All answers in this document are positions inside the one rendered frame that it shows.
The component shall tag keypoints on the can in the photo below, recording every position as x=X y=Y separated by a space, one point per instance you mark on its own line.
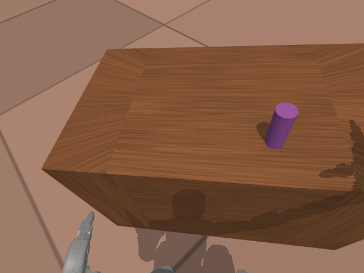
x=281 y=124

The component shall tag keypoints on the left robot hand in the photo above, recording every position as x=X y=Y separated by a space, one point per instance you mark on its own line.
x=77 y=255

